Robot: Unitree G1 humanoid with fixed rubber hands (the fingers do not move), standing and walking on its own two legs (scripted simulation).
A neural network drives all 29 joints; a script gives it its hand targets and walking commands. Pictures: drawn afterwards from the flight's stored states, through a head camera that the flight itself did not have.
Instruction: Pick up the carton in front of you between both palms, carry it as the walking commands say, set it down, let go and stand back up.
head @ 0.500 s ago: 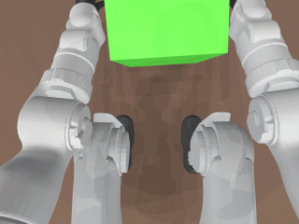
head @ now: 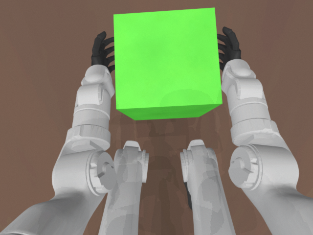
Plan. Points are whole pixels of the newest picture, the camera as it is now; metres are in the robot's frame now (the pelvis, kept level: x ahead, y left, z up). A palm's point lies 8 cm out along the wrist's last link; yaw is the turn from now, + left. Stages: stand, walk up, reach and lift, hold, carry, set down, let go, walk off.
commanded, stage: reach and lift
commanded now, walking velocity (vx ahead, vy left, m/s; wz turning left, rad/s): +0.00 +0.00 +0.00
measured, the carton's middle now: (165, 77) +0.50 -0.01 -0.14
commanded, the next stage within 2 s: none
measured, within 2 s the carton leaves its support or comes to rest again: neither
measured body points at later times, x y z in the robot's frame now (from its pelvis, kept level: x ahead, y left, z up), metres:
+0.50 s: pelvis +0.03 +0.00 +0.13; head +0.23 -0.01 +0.53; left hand +0.48 +0.15 +0.07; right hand +0.48 -0.16 +0.07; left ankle +0.12 +0.13 -0.41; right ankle +0.12 -0.12 -0.41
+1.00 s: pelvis +0.09 +0.00 +0.27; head +0.17 +0.00 +0.71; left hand +0.44 +0.15 +0.23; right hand +0.44 -0.16 +0.23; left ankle +0.12 +0.13 -0.41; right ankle +0.12 -0.12 -0.41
